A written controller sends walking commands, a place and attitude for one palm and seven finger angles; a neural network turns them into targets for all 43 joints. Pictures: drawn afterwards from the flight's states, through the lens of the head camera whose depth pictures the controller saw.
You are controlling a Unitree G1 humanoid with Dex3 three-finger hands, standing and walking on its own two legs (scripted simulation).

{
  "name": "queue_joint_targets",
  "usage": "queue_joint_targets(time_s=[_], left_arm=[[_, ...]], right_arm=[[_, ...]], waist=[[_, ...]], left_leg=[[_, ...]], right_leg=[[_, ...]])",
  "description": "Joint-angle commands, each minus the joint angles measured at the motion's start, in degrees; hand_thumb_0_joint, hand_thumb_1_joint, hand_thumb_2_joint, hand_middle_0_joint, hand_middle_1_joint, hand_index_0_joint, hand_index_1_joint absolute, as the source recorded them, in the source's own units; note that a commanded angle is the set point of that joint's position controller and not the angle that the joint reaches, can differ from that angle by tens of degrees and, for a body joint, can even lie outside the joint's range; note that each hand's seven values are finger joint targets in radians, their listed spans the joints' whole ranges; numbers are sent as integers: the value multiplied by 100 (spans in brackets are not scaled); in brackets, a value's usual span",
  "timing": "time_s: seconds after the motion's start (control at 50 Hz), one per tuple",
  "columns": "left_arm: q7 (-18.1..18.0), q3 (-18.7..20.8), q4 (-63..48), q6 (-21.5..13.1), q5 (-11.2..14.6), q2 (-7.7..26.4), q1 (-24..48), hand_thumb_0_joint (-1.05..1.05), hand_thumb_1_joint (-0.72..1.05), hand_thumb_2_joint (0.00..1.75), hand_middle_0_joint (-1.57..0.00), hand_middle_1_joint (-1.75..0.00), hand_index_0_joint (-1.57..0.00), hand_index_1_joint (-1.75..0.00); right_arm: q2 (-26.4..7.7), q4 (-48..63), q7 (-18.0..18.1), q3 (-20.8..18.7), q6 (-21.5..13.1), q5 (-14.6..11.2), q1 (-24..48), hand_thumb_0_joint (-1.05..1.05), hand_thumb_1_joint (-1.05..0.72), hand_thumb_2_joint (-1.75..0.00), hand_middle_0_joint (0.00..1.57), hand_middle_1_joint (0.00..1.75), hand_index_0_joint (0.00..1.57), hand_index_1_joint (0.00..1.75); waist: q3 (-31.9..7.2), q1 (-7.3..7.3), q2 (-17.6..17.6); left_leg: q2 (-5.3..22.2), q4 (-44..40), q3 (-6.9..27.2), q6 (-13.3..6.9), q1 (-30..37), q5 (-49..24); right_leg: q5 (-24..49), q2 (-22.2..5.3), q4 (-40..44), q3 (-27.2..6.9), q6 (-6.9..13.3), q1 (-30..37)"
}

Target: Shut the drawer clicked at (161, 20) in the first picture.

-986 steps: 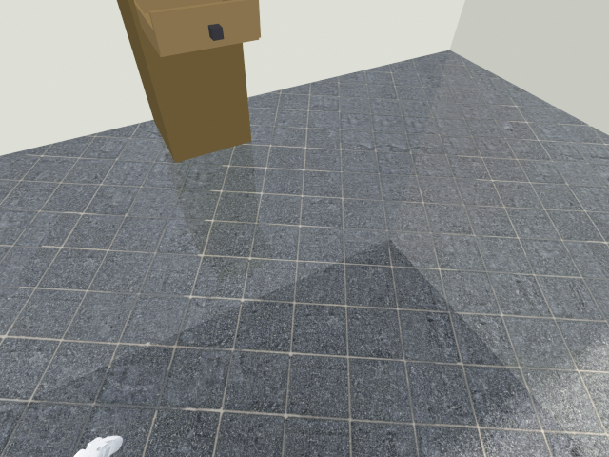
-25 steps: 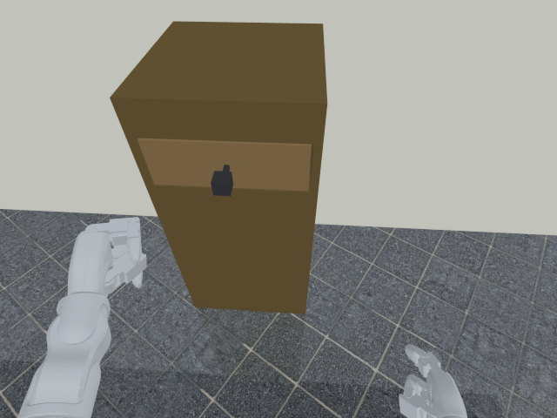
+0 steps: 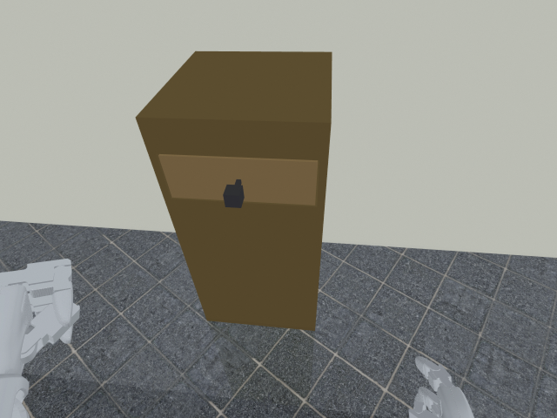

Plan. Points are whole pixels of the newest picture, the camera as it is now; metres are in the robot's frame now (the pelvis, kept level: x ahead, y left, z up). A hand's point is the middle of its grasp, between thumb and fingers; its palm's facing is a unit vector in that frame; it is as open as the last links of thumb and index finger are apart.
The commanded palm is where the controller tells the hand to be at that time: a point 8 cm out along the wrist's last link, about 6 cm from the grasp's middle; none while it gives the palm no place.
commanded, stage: draw the hand back to the body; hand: left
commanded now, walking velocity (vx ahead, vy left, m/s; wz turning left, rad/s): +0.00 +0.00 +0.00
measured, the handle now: (235, 191) +0.62 +0.19 -0.04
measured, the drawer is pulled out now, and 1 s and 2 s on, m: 0.00 0.00 0.00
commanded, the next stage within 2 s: step back with the hand held close in 0.10 s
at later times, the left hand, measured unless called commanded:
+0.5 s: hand (98, 300) +0.20 +0.24 +0.15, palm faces +0.31 -0.82 -0.48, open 3.2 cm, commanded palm +0.13 +0.28 +0.17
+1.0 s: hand (39, 363) +0.12 +0.26 +0.15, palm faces +0.37 -0.81 -0.45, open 3.2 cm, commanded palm +0.06 +0.30 +0.17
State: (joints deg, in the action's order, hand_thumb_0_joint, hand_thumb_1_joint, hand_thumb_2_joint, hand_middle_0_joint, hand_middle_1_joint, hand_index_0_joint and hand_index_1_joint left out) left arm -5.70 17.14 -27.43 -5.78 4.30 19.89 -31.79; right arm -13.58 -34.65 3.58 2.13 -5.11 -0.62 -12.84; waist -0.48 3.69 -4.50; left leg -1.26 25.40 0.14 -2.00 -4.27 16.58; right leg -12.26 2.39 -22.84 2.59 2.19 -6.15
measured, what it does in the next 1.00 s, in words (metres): shifts its weight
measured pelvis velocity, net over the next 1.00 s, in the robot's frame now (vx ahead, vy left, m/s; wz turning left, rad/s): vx -0.07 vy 0.02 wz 0.00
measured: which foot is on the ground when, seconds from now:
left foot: down 0.00-1.00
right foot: down 0.00-1.00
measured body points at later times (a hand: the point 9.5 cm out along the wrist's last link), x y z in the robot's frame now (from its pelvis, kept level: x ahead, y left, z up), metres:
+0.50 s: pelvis +0.00 +0.00 +0.00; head +0.02 -0.02 +0.45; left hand +0.17 +0.28 +0.17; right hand +0.16 -0.25 -0.09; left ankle -0.03 +0.09 -0.74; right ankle +0.01 -0.10 -0.74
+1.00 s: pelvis -0.07 +0.02 -0.01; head -0.06 +0.03 +0.44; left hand +0.10 +0.30 +0.17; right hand +0.11 -0.22 -0.08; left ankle -0.03 +0.10 -0.74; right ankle +0.01 -0.10 -0.74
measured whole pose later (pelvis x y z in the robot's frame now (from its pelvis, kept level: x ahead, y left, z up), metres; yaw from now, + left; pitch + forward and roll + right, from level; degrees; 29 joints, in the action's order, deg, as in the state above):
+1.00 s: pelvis -0.07 +0.02 -0.01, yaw +0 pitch +1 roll -1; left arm -7.7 20.3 -32.0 -12.7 0.3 20.5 -33.9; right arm -12.7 -30.7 3.7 0.3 -1.5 0.2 -11.7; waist 0.0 0.4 -0.2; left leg -2.4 35.3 -0.7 -3.7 -21.9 16.6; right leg -8.1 1.0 -29.1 2.5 0.8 -22.1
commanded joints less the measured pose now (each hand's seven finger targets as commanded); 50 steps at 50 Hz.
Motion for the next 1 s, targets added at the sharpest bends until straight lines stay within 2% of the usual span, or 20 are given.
queue_joint_targets(time_s=[0.0, 0.04, 0.1, 0.16, 0.2, 0.22, 0.24, 0.26, 0.3, 0.34, 0.44, 0.52, 0.58, 0.64, 0.7, 0.8, 0.84, 0.9, 0.94, 0.98], left_arm=[[-91, 309, -829, -318, -18, 690, 846, 0, 90, 90, -140, -160, -140, -160], [-122, 359, -891, -361, -38, 763, 920, 0, 90, 90, -140, -160, -140, -160], [-164, 483, -1037, -401, -33, 907, 932, 0, 90, 90, -140, -160, -140, -160], [-189, 586, -1181, -419, -38, 985, 839, 0, 90, 90, -140, -160, -140, -160], [-184, 576, -1129, -418, -23, 927, 686, 0, 90, 90, -140, -160, -140, -160], [-207, 1344, -1538, -704, -55, 1564, 1279, 0, 90, 90, -140, -160, -140, -160], [-173, 1114, -900, -732, -81, 1144, 674, 0, 90, 90, -140, -160, -140, -160], [-155, 1047, -925, -772, -97, 1112, 635, 0, 90, 90, -140, -160, -140, -160], [-120, 767, -732, -804, -113, 769, 176, 0, 90, 90, -140, -160, -140, -160], [-107, 712, -798, -845, -105, 715, -69, 0, 90, 90, -140, -160, -140, -160], [-177, 1082, -1154, -861, -56, 1064, -465, 0, 90, 90, -140, -160, -140, -160], [-220, 1163, -1570, -840, -41, 1206, -554, 0, 90, 90, -140, -160, -140, -160], [-240, 1166, -1660, -813, -74, 1229, -583, 0, 90, 90, -140, -160, -140, -160], [-239, 1081, -1589, -814, -134, 1142, -532, 0, 90, 90, -140, -160, -140, -160], [-230, 1044, -1430, -833, -205, 1068, -400, 0, 90, 90, -140, -160, -140, -160], [-235, 1045, -1385, -920, -317, 1021, -182, 0, 90, 90, -140, -160, -140, -160], [-249, 1027, -1449, -951, -358, 1032, -66, 0, 90, 90, -140, -160, -140, -160], [-282, 1005, -1577, -1020, -359, 1065, 67, 0, 90, 90, -140, -160, -140, -160], [-336, 973, -1683, -1085, -337, 1088, 96, 0, 90, 90, -140, -160, -140, -160], [-402, 1011, -1830, -1154, -313, 1153, 53, 0, 90, 90, -140, -160, -140, -160]], right_arm=[[-525, 883, 105, -242, -419, -12, 812, 0, -90, -90, 20, 30, 20, 30], [-526, 882, 141, -259, -454, -1, 810, 0, -90, -90, 20, 30, 20, 30], [-489, 895, 181, -245, -534, 23, 856, 0, -90, -90, 20, 30, 20, 30], [-476, 872, 177, -231, -618, 46, 866, 0, -90, -90, 20, 30, 20, 30], [-445, 850, 171, -226, -632, 55, 857, 0, -90, -90, 20, 30, 20, 30], [-652, 1017, 109, -305, -455, 43, 697, 0, -90, -90, 20, 30, 20, 30], [-532, 834, 82, -346, -335, 75, 680, 0, -90, -90, 20, 30, 20, 30], [-547, 879, 54, -367, -276, 73, 753, 0, -90, -90, 20, 30, 20, 30], [-561, 854, 3, -407, -122, 88, 699, 0, -90, -90, 20, 30, 20, 30], [-621, 892, -26, -466, -14, 77, 696, 0, -90, -90, 20, 30, 20, 30], [-588, 1094, 8, -572, 206, 2, 824, 0, -90, -90, 20, 30, 20, 30], [-611, 1243, 66, -569, 288, -24, 815, 0, -90, -90, 20, 30, 20, 30], [-624, 1270, 113, -576, 290, -8, 814, 0, -90, -90, 20, 30, 20, 30], [-662, 1275, 120, -586, 267, 19, 773, 0, -90, -90, 20, 30, 20, 30], [-697, 1281, 131, -580, 235, 31, 785, 0, -90, -90, 20, 30, 20, 30], [-718, 1332, 132, -572, 153, 21, 715, 0, -90, -90, 20, 30, 20, 30], [-721, 1340, 119, -576, 119, 38, 678, 0, -90, -90, 20, 30, 20, 30], [-706, 1309, 100, -579, 73, 69, 588, 0, -90, -90, 20, 30, 20, 30], [-689, 1250, 85, -565, 49, 91, 507, 0, -90, -90, 20, 30, 20, 30], [-650, 1206, 98, -531, 16, 99, 497, 0, -90, -90, 20, 30, 20, 30]], waist=[[457, -154, 214], [249, -128, 333], [-19, -42, 178], [-210, 15, -26], [-183, 11, 127], [345, -279, 318], [290, -306, 624], [371, -300, 439], [41, -361, 378], [-322, -381, 165], [-1124, -324, 529], [-1292, -325, 317], [-1171, -310, -18], [-871, -329, -128], [-500, -341, -129], [-240, -390, 256], [-133, -416, 490], [-103, -465, 739], [-138, -506, 740], [-253, -526, 593]], left_leg=[[209, -481, 173, -24, -529, -348], [181, -433, 154, -57, -417, -360], [152, -418, 141, -56, -355, -408], [134, -385, 134, -17, -292, -729], [146, -379, 113, -19, -322, -975], [201, -184, 311, -127, -771, -596], [200, 0, 352, -113, -707, -592], [188, 46, 338, -102, -686, -735], [251, 8, 303, -60, -669, -1062], [323, -157, 316, -47, -681, -1492], [417, -143, 307, -16, -817, -2474], [455, -66, 384, 14, -986, -2841], [539, -187, 496, 6, -1100, -2982], [681, -458, 640, -78, -1530, -2302], [827, -779, 784, -245, -2395, -962], [795, -879, 891, -429, -3498, 1098], [657, -624, 842, -432, -3510, 1486], [435, -22, 680, -336, -2943, 1472], [323, 388, 589, -232, -2365, 1253], [313, 405, 618, -187, -2035, 1069]], right_leg=[[-304, -275, 620, -345, -56, -297], [-397, -295, 652, -367, -63, -239], [-398, -336, 648, -418, -58, -53], [4, -330, 614, -435, -31, 147], [371, -330, 541, -417, -42, 237], [383, -651, 935, -1233, -24, -380], [308, -842, 1027, -1285, 32, -456], [537, -894, 1077, -1343, 48, -582], [934, -904, 828, -1074, 19, -400], [1529, -816, 496, -817, -31, -94], [2752, -731, -99, -536, -151, 481], [3021, -699, -404, -515, -153, 515], [2686, -556, -573, -427, -203, 348], [1886, -407, -689, -403, -258, 228], [1258, -343, -905, -494, -270, 404], [765, -413, -949, -773, -254, 711], [225, -523, -620, -1000, -199, 395], [-808, -787, 86, -1384, -62, -454], [-1372, -974, 459, -1427, 40, -1126], [-1441, -984, 482, -1278, 56, -1400]])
